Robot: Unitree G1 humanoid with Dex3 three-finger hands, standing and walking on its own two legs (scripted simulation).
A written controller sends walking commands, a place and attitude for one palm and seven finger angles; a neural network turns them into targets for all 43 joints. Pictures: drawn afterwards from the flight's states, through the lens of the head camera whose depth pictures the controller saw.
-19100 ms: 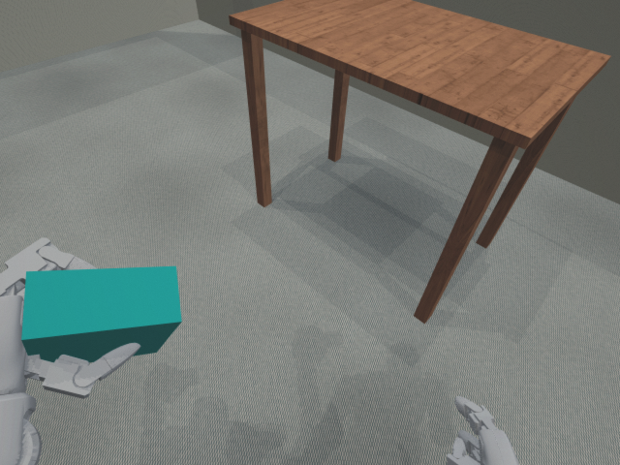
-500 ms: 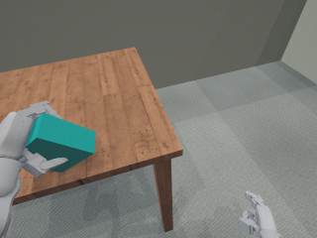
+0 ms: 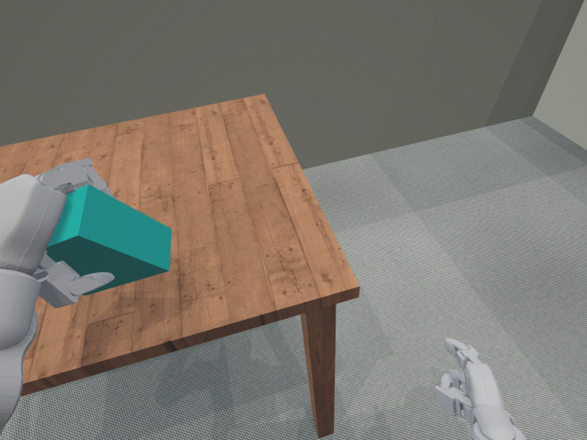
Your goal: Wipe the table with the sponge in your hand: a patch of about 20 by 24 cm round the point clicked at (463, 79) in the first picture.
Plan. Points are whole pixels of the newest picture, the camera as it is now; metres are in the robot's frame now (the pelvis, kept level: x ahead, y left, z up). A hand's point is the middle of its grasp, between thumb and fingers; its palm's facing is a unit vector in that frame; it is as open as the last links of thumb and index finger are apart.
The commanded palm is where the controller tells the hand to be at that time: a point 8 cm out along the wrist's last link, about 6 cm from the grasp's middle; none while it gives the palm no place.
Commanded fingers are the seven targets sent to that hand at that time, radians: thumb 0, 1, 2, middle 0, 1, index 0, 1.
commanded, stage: turn the palm down, sponge in hand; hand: left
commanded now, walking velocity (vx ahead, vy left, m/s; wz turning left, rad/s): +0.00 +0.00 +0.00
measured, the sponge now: (100, 253) +0.24 +0.26 +0.18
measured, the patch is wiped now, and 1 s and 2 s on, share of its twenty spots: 0.00 0.00 0.00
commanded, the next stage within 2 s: move the sponge above the wiping area in 1.00 s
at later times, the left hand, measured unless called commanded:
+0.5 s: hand (11, 206) +0.22 +0.29 +0.27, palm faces +0.40 -0.06 -0.92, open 9.6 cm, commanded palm +0.17 +0.29 +0.31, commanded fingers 0.00 0.10 1.30 -1.20 -1.60 -1.20 -1.60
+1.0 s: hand (47, 227) +0.22 +0.27 +0.25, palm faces +0.34 -0.07 -0.94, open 9.6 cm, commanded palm +0.16 +0.26 +0.31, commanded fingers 0.00 0.10 1.30 -1.20 -1.60 -1.20 -1.60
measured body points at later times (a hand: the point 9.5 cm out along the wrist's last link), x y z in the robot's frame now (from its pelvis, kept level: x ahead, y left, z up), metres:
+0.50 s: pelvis -0.02 +0.01 +0.00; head -0.04 -0.05 +0.45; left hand +0.20 +0.29 +0.32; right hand +0.26 -0.17 -0.07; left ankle +0.00 +0.09 -0.74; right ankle +0.01 -0.08 -0.74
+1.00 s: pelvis -0.03 -0.02 +0.00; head -0.05 -0.08 +0.44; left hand +0.20 +0.27 +0.30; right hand +0.24 -0.21 -0.07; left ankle +0.00 +0.09 -0.74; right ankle +0.01 -0.08 -0.74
